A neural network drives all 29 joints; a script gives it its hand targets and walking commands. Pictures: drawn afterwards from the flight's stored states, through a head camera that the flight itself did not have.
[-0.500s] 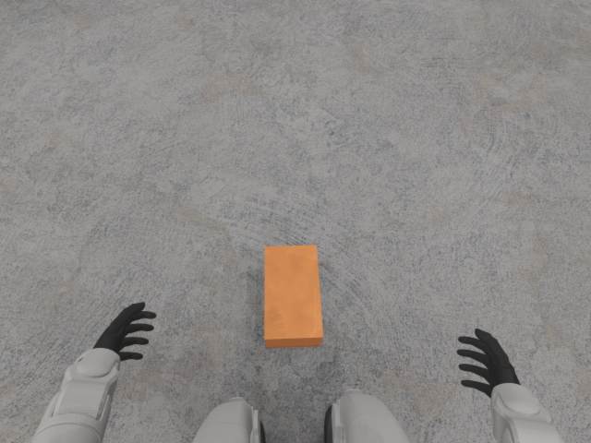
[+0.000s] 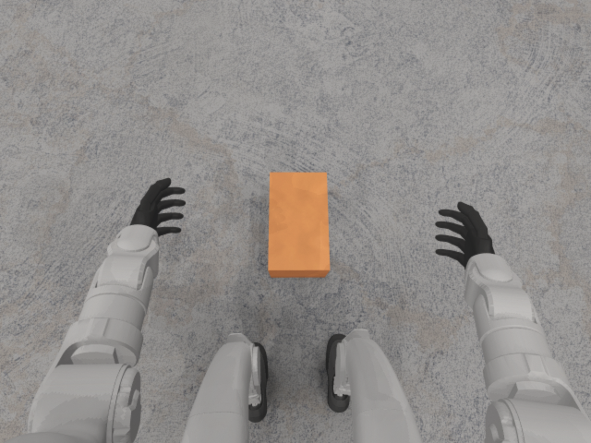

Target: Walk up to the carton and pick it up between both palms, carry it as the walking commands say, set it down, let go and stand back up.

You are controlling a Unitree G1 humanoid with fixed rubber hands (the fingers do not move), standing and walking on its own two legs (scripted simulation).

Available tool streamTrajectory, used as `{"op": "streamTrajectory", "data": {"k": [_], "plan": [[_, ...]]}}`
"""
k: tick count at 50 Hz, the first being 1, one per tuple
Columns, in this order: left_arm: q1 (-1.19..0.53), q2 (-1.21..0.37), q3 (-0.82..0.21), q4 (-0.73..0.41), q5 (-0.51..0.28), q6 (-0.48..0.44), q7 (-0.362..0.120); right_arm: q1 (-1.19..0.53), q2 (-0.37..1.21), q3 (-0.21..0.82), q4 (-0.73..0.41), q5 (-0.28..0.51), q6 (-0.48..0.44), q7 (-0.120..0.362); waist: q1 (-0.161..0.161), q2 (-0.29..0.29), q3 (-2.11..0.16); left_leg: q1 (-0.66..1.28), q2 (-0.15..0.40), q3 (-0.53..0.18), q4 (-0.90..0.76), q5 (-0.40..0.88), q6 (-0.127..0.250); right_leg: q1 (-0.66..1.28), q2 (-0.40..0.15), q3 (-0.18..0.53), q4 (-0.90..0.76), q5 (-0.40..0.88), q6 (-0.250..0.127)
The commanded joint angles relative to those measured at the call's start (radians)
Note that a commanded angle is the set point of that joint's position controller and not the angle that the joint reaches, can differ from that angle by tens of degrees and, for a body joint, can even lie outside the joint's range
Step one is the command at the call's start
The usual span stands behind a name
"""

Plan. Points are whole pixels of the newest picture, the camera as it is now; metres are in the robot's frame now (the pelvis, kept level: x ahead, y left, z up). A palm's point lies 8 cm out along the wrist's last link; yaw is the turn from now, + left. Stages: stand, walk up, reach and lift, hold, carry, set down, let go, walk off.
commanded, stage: reach and lift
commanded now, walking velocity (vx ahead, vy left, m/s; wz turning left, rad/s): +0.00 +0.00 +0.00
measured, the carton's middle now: (298, 226) +0.53 -0.01 -0.63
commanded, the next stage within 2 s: none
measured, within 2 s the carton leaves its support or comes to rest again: neither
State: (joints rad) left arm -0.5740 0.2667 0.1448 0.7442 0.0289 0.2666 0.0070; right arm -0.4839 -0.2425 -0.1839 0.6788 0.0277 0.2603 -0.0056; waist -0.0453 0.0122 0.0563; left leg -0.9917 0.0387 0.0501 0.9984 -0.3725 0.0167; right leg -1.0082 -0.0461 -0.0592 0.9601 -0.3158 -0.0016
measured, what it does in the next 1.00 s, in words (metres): lowers itself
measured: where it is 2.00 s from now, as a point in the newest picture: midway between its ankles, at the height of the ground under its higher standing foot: (297, 391)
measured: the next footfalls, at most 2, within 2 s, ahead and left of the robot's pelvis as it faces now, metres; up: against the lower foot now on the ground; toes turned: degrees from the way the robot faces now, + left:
none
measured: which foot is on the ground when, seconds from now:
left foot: down 0.00-1.00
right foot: down 0.00-1.00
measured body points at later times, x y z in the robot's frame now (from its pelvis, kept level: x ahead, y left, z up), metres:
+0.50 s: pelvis -0.01 -0.02 -0.03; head +0.28 -0.01 +0.31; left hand +0.50 +0.16 -0.14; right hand +0.48 -0.21 -0.14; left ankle +0.05 +0.11 -0.67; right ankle +0.07 -0.12 -0.67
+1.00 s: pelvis -0.01 -0.01 -0.08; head +0.32 -0.01 +0.23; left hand +0.52 +0.15 -0.21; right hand +0.52 -0.19 -0.21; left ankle +0.05 +0.11 -0.67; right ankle +0.07 -0.12 -0.67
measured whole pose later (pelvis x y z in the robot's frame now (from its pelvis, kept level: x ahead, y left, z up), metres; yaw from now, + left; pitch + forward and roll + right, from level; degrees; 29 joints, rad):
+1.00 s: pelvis -0.01 -0.01 -0.08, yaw +1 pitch +48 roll +0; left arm -1.19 0.14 0.40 0.89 0.15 0.10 0.08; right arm -1.18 -0.15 -0.44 0.90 -0.15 0.10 -0.05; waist -0.02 0.01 -0.05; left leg -1.69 0.04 0.04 1.23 -0.38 0.01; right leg -1.71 -0.05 -0.05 1.20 -0.33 -0.02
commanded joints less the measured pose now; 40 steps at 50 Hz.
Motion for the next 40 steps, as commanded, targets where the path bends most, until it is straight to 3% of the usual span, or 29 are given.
{"op": "streamTrajectory", "data": {"k": [1,9,17,26,32,36,40], "plan": [[-0.257,0.099,0.038,-0.069,-0.001,-0.010,0.016,-0.236,-0.127,-0.039,-0.069,-0.008,-0.015,-0.004,-0.002,0.027,-0.609,0.265,-0.077,-0.082,-0.127,0.096,-0.022,0.208,0.102,0.015,-0.070,0.089,0.016],[-0.472,0.082,0.073,-0.004,-0.005,-0.035,0.036,-0.458,-0.098,-0.058,0.001,-0.019,-0.042,-0.029,0.007,-0.005,-0.754,0.118,-0.093,-0.064,-0.082,0.116,-0.015,0.195,0.101,0.022,-0.026,0.137,0.025],[-0.624,0.044,0.102,0.052,-0.001,-0.101,0.049,-0.624,-0.063,-0.092,0.052,-0.031,-0.098,-0.063,0.008,-0.017,-0.911,-0.023,-0.112,-0.044,-0.047,0.229,-0.017,0.201,0.104,0.049,0.020,0.294,0.032],[-0.779,0.027,0.176,0.035,0.062,-0.159,0.065,-0.838,-0.022,-0.151,0.074,-0.075,-0.146,-0.083,0.021,-0.020,-1.075,-0.093,-0.128,-0.032,-0.030,0.336,-0.021,0.263,0.111,0.094,0.055,0.448,0.033],[-0.762,-0.019,0.214,0.010,0.101,-0.177,0.065,-0.822,0.016,-0.196,0.075,-0.131,-0.162,-0.074,0.017,-0.012,-1.136,-0.102,-0.139,-0.030,-0.017,0.443,-0.031,0.281,0.116,0.091,0.072,0.575,0.025],[-0.763,-0.053,0.226,-0.036,0.120,-0.183,0.065,-0.816,0.021,-0.223,0.035,-0.160,-0.174,-0.059,0.016,0.007,-1.132,-0.063,-0.137,-0.038,-0.007,0.483,-0.039,0.199,0.122,0.070,0.066,0.564,0.022],[-0.779,-0.072,0.241,-0.030,0.130,-0.180,0.066,-0.838,0.022,-0.240,0.031,-0.177,-0.182,-0.045,0.012,0.010,-1.058,-0.103,-0.132,-0.043,0.018,0.435,-0.046,0.078,0.121,0.050,0.078,0.483,0.024]]}}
